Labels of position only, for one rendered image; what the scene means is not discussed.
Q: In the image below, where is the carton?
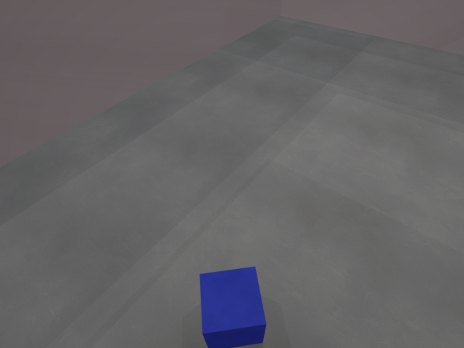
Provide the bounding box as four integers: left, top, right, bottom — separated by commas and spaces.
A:
199, 267, 266, 348

